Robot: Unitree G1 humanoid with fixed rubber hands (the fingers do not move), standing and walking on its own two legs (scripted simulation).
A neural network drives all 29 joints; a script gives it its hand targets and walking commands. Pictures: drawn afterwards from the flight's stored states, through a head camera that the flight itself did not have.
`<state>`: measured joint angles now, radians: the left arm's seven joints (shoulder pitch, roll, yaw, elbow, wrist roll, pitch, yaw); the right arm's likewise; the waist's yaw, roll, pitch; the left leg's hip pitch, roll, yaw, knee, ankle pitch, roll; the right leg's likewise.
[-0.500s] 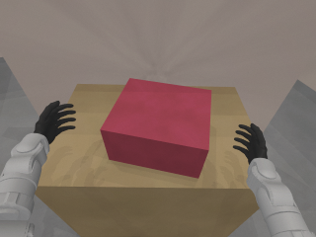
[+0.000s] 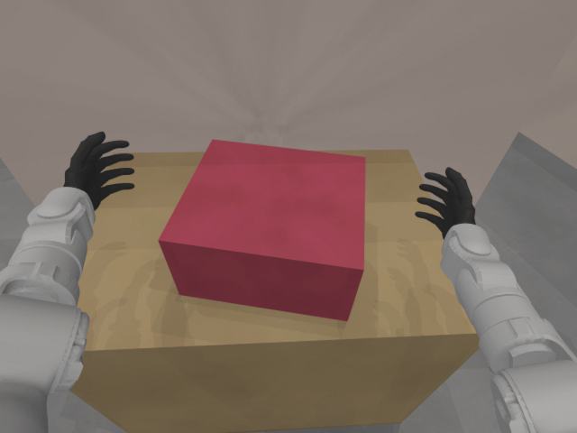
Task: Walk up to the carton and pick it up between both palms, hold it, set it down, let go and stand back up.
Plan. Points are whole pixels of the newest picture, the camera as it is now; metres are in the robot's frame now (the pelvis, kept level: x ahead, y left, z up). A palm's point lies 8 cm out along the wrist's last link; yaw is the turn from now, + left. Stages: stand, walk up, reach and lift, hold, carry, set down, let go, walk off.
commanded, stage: reach and lift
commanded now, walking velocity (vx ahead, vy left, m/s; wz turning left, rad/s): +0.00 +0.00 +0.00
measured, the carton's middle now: (275, 224) +0.52 -0.02 -0.03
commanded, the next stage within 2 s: none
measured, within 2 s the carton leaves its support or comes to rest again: neither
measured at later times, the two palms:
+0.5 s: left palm (86, 164) +0.49 +0.25 +0.16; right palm (458, 183) +0.41 -0.27 +0.15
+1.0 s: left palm (125, 212) +0.50 +0.23 +0.06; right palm (427, 231) +0.41 -0.26 +0.05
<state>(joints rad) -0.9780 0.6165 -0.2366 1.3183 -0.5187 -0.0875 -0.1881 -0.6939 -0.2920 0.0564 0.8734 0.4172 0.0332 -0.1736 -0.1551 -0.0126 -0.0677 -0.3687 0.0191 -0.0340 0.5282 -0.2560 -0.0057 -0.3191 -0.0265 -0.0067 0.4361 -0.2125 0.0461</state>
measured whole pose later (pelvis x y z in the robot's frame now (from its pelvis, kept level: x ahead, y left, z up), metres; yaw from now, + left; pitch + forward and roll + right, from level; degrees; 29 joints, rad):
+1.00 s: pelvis -0.01 -0.01 -0.04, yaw -1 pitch +28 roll -3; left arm -1.24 0.55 -0.43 1.71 -0.54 -0.32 -0.16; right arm -0.99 -0.23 0.06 1.33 0.43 -0.20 -0.11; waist -0.20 0.00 -0.29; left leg -0.96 0.04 -0.08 0.78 -0.31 -0.03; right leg -0.90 0.00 -0.04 0.68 -0.26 0.03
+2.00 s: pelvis -0.02 +0.00 -0.04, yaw -1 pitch +28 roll -5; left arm -1.27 0.46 -0.34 1.70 -0.42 -0.34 -0.09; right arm -1.06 -0.15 -0.05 1.39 0.34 -0.24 -0.16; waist -0.20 0.00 -0.29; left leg -1.00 0.03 -0.09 0.83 -0.32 -0.01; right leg -0.93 -0.01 -0.06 0.70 -0.25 0.04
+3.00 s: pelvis -0.01 +0.00 -0.03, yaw -2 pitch +27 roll -4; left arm -1.24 0.42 -0.18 1.70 -0.28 -0.38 -0.09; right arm -0.99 -0.10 -0.22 1.33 0.18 -0.28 -0.18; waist -0.18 -0.01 -0.26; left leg -0.92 0.03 -0.08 0.75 -0.30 -0.01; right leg -0.84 -0.01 -0.05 0.61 -0.22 0.04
